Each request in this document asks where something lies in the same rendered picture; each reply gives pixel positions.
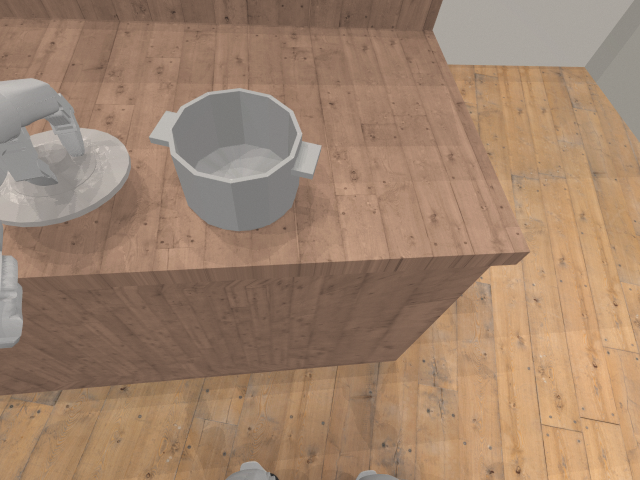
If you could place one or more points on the pot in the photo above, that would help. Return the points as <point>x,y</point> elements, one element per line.
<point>238,155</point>

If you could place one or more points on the left robot shin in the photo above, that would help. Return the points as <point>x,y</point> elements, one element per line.
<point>251,465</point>

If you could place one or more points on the knob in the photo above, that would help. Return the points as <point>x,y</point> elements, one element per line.
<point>56,156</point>

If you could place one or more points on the robot left upper arm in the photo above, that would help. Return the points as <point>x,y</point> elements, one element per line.
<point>11,319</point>

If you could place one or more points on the table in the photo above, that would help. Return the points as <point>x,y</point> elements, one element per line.
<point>403,214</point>

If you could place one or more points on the lid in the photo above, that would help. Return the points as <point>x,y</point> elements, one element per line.
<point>91,180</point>

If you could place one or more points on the robot left hand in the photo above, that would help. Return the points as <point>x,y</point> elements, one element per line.
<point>34,99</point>

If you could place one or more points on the left robot forearm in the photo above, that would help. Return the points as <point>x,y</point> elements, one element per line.
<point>10,128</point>

